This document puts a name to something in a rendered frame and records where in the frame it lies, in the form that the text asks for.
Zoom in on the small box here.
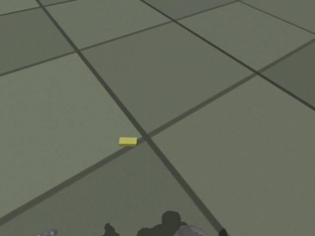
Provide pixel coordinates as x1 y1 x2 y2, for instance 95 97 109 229
119 137 137 147

